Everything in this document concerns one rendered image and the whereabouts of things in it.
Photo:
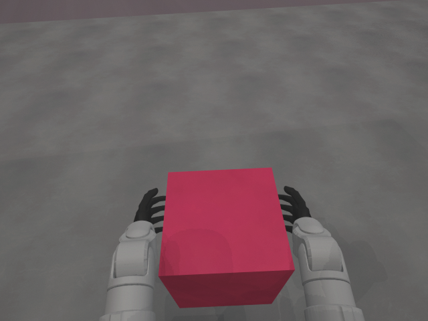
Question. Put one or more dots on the carton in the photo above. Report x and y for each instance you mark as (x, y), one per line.
(224, 240)

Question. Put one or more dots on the left robot hand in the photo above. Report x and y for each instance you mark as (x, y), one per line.
(145, 211)

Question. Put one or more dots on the right robot forearm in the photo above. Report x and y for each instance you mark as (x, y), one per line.
(323, 272)

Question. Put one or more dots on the right robot hand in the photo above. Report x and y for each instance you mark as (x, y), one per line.
(298, 208)

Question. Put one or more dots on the left robot forearm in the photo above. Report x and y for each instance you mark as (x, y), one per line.
(131, 278)

